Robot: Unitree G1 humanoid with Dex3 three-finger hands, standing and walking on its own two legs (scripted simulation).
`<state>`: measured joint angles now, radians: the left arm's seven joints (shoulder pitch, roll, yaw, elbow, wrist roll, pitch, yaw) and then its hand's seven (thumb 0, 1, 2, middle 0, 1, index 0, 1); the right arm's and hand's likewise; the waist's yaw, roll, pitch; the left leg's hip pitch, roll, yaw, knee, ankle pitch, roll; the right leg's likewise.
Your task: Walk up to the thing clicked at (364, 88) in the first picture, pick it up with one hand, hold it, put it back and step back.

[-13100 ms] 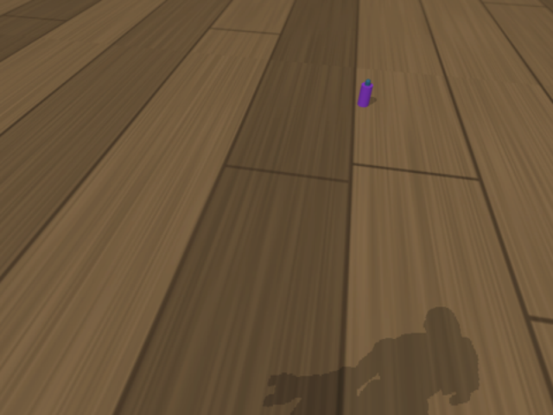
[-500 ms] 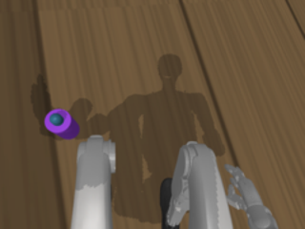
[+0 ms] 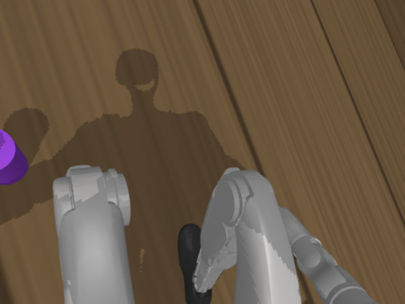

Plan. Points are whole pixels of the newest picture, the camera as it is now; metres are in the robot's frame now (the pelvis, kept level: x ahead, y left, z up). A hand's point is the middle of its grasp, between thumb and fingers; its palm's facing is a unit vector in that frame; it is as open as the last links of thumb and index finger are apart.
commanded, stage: close in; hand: left
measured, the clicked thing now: out of the picture +0.35 +0.33 -0.20
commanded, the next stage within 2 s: close in 0.76 s
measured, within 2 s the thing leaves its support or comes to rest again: leaves its support in 1.92 s
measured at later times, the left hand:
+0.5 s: hand out of the picture +0.30 +0.35 -0.18, palm faces +0.48 -0.88 +0.00, open 17.5 cm
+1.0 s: hand out of the picture +0.32 +0.33 -0.19, palm faces +0.50 -0.86 -0.01, open 16.7 cm
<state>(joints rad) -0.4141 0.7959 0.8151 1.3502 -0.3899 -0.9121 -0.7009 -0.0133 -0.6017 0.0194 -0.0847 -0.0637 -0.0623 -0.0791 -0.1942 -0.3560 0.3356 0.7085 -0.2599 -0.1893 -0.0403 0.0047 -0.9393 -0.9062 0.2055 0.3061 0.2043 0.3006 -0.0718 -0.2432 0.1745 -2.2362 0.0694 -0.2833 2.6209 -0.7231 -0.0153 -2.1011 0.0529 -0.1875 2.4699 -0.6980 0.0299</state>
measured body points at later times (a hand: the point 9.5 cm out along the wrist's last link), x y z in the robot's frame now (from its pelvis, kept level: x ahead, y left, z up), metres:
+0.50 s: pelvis -0.02 +0.01 -0.02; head +0.16 +0.19 +0.35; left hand +0.27 +0.39 -0.17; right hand +0.20 -0.22 -0.05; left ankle +0.08 +0.13 -0.25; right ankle +0.11 -0.12 -0.25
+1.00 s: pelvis -0.01 +0.01 -0.02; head +0.18 +0.20 +0.33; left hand +0.29 +0.38 -0.19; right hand +0.20 -0.22 -0.05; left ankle +0.08 +0.13 -0.25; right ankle +0.11 -0.12 -0.25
